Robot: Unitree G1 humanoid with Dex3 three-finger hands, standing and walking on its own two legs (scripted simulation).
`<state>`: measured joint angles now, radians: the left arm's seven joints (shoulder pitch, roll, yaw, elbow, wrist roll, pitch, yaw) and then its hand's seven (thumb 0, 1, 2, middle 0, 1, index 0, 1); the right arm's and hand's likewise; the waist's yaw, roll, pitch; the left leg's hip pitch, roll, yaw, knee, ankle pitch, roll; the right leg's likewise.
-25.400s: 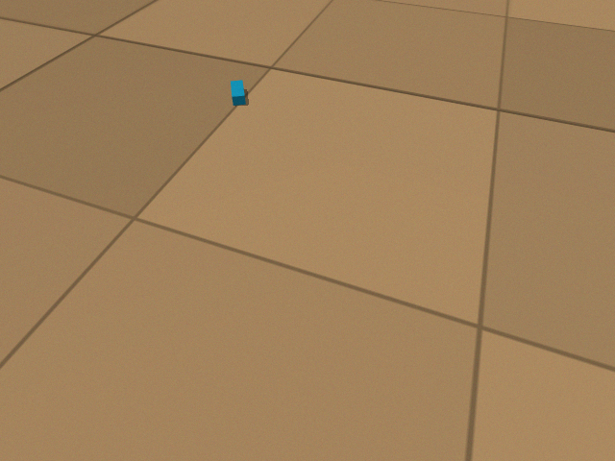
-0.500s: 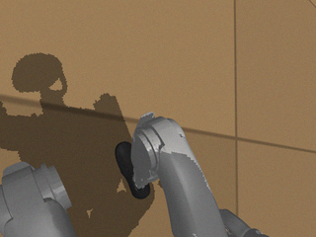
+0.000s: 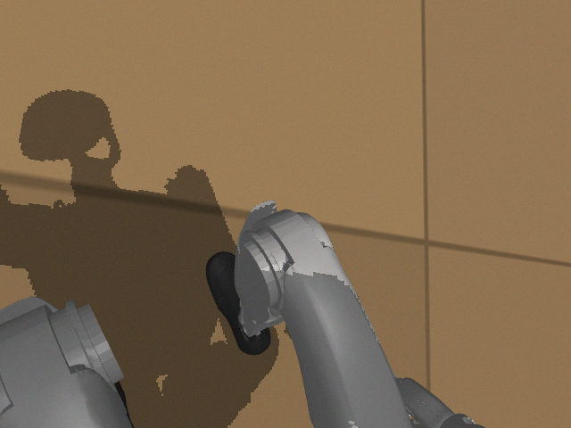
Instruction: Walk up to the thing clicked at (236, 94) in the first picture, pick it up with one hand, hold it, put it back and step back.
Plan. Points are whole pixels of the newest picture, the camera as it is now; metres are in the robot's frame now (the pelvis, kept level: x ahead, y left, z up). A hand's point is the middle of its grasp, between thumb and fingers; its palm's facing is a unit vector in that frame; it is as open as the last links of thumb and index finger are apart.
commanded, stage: settle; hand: left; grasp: from above
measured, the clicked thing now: out of the picture +0.49 +0.31 -0.29
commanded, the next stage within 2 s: lift in 1.04 s
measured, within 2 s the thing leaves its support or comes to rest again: leaves its support in 0.40 s
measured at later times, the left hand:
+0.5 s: hand out of the picture +0.48 +0.33 -0.23, palm faces -0.40 -0.13 -0.91, open 10.3 cm
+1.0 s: hand out of the picture +0.47 +0.32 -0.14, palm faces -0.43 -0.08 -0.90, open 10.3 cm
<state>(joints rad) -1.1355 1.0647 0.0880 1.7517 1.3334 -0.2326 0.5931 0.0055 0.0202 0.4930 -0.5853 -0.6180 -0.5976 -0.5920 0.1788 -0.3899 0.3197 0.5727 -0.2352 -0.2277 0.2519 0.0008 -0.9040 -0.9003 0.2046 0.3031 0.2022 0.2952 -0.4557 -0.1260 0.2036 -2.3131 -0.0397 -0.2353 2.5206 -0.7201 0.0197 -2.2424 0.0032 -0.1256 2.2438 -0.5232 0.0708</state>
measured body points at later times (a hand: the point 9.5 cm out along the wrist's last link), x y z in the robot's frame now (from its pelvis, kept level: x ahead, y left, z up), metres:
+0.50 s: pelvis +0.00 +0.00 +0.00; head +0.28 +0.13 +0.33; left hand +0.49 +0.33 -0.18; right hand +0.03 -0.26 -0.03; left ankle +0.06 +0.11 -0.28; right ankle +0.16 -0.14 -0.28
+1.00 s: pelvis +0.01 -0.01 +0.02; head +0.24 +0.09 +0.39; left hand +0.49 +0.32 -0.09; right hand +0.09 -0.28 -0.06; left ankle +0.06 +0.11 -0.28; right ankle +0.16 -0.14 -0.28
